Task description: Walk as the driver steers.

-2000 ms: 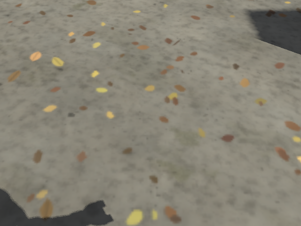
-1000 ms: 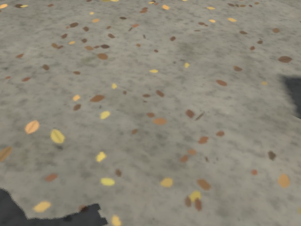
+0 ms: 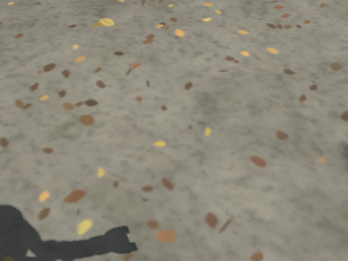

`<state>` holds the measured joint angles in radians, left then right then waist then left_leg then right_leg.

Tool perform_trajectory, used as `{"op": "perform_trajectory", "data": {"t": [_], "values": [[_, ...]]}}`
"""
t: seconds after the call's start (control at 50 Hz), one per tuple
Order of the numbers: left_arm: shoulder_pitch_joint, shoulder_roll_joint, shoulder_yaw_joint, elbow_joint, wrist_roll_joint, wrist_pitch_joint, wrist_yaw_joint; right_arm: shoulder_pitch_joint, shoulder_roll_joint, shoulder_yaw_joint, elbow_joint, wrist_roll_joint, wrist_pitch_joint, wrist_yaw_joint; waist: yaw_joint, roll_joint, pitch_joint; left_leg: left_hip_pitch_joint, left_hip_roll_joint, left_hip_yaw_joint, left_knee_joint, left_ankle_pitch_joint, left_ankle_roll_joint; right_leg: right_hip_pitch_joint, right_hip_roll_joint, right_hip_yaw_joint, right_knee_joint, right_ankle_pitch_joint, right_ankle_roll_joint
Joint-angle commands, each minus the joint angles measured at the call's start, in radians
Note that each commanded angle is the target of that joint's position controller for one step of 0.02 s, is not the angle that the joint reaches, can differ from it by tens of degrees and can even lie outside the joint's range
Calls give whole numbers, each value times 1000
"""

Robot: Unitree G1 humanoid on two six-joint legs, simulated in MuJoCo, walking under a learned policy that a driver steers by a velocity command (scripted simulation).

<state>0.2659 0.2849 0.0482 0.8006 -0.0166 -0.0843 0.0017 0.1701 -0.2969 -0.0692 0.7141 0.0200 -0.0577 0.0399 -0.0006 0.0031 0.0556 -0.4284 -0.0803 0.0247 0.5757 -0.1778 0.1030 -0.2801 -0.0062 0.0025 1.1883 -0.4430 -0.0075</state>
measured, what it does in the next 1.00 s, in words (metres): walks ahead: right foot, then left foot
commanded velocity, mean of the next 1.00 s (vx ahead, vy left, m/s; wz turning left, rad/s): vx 0.23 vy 0.00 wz -0.06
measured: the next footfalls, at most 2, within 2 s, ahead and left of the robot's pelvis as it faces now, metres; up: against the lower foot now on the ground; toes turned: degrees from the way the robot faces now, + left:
right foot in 0.36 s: +0.42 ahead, -0.12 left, +0.00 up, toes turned +12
left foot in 0.78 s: +0.40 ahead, +0.10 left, +0.00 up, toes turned -6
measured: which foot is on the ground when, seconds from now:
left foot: down 0.00-0.38, up 0.40-0.76, down 0.78-1.00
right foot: up 0.00-0.34, down 0.36-0.80, up 0.82-1.00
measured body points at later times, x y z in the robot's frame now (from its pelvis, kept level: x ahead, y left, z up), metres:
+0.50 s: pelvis +0.27 -0.05 +0.01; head +0.31 -0.05 +0.45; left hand +0.39 +0.23 -0.09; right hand +0.41 -0.31 -0.11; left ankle +0.15 +0.07 -0.64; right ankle +0.38 -0.13 -0.72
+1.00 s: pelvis +0.33 -0.01 +0.02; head +0.36 +0.01 +0.47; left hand +0.50 +0.27 -0.09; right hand +0.44 -0.30 -0.07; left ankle +0.36 +0.11 -0.72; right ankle +0.31 -0.14 -0.65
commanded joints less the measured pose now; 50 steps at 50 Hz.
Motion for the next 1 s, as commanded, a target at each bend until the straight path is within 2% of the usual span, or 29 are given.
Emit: {"op": "perform_trajectory", "data": {"t": [0.02,0.04,0.1,0.16,0.2,0.26,0.3,0.34,0.36,0.38,0.4,0.42,0.44,0.46,0.5,0.56,0.6,0.66,0.72,0.76,0.78,0.8,0.82,0.84,0.86,0.88,0.9,0.94,1.0], "values": [[-92,136,31,-128,17,-57,-3,99,-106,-29,-47,-5,-10,-14,-30,-11,-110,410,279,-445,-308,111,203,-420,-87,90,-14,89,-3],[-72,134,34,-126,24,-45,-4,73,-100,-24,-64,-14,-9,-18,-2,17,-94,332,257,-417,-331,168,204,-363,-96,90,-42,112,11],[-60,98,26,-132,33,-16,2,68,-134,-34,-69,-11,-11,-33,19,33,-74,202,219,-325,-359,299,206,-319,-92,53,-181,177,66],[-177,61,10,-163,34,-14,4,100,-159,-42,-57,-2,-3,-49,-23,57,-54,136,153,-247,-345,254,151,-268,-53,35,-432,391,92],[-248,54,6,-178,24,-20,-3,137,-162,-43,-45,1,6,-54,-60,75,-59,131,141,-254,-328,179,123,-212,-15,29,-565,510,95],[-285,84,15,-191,14,-31,-16,178,-151,-40,-23,5,16,-59,-72,93,-60,217,177,-312,-263,147,102,-202,0,53,-666,537,77],[-255,101,22,-178,27,-43,-29,197,-127,-34,-7,-5,23,-66,-66,111,-79,315,210,-333,-177,254,75,-192,-3,53,-700,530,38],[-158,113,32,-146,42,-54,-31,158,-112,-27,-12,-15,26,-67,-8,119,-118,352,187,-310,-52,441,31,-76,14,17,-759,561,-18],[-84,146,40,-132,55,-60,-29,157,-87,-17,-25,-24,23,-66,24,83,-191,318,131,-270,89,437,-9,80,-43,53,-744,772,-58],[-4,211,49,-126,74,-58,-27,268,-43,1,-31,-32,15,-65,2,-102,-347,99,42,-216,371,138,-74,420,-240,294,-661,1077,-201],[54,174,46,-86,44,-38,-34,375,-51,8,5,-28,13,-59,3,-310,-456,-64,-22,-152,636,-451,-140,565,-389,565,-711,1101,-349],[35,147,35,-98,7,-23,-40,334,-128,-7,-2,-20,18,-53,15,-203,-409,-130,25,-189,705,-464,-147,502,-368,616,-767,851,-332],[-32,127,29,-115,3,-8,-38,208,-144,-13,-23,-14,29,-56,30,-112,-293,-174,58,-164,731,-410,-158,399,-318,531,-784,706,-288],[-83,114,20,-124,9,2,-37,125,-140,-14,-46,-22,39,-60,28,-53,-194,-195,78,-137,679,-373,-162,272,-273,455,-812,673,-261],[-117,139,29,-127,17,20,-27,84,-111,-14,-69,-30,54,-72,-3,-76,-129,-122,104,-119,525,-319,-158,111,-204,384,-849,646,-224],[-118,166,46,-130,23,42,-13,115,-65,-4,-56,-26,58,-86,-22,-140,-167,-16,68,-87,342,-300,-174,54,-161,333,-858,712,-229],[-117,178,56,-135,10,56,-1,99,-69,-5,-53,-25,62,-90,-16,-133,-205,25,60,-98,272,-218,-178,42,-160,344,-864,633,-230],[-123,177,62,-141,0,80,13,42,-70,-7,-68,-23,67,-87,-2,-137,-185,57,48,-111,187,-149,-176,-6,-140,383,-886,387,-210],[-118,172,65,-143,-1,99,20,10,-71,-9,-80,-20,50,-76,6,-154,-152,86,36,-116,69,-129,-164,-10,-126,437,-868,302,-193],[-135,165,64,-151,-8,112,26,47,-71,-14,-68,-16,31,-66,-26,-153,-147,181,35,-99,-116,-26,-141,-21,-97,451,-818,320,-160],[-116,144,58,-150,-10,116,29,65,-98,-24,-65,-21,26,-66,-30,-130,-152,263,88,-122,-197,30,-117,-58,-62,433,-770,268,-121],[-77,91,42,-154,0,117,26,83,-166,-38,-76,-41,28,-73,-10,25,-183,361,294,-290,-245,65,-40,-152,12,336,-589,39,-62],[-84,95,47,-188,-7,107,26,49,-220,-52,-75,-76,39,-69,17,285,-121,301,450,-515,-305,196,110,-313,150,135,-393,-158,-10],[-50,174,70,-167,10,100,26,17,-171,-40,-96,-78,34,-69,15,218,-123,273,486,-520,-297,243,165,-315,79,149,-178,-166,28],[-25,201,84,-142,0,105,23,-30,-119,-26,-108,-63,32,-72,33,151,-113,264,434,-420,-274,261,135,-317,68,146,-93,-111,45],[0,186,86,-118,-1,120,29,-66,-101,-20,-115,-48,32,-74,45,112,-101,269,373,-327,-255,254,95,-323,57,133,-44,-62,68],[2,172,84,-115,1,132,32,-77,-93,-18,-113,-34,32,-76,38,114,-90,283,353,-279,-245,279,83,-350,48,125,0,-15,86],[-35,129,70,-140,-6,140,26,-58,-97,-17,-103,-35,40,-80,18,128,-79,283,319,-189,-246,349,90,-350,35,78,-18,34,112],[-116,99,54,-191,-10,136,14,-3,-121,-30,-85,-39,57,-90,-30,158,-107,376,341,-154,-239,374,115,-347,-1,42,-167,56,130]]}}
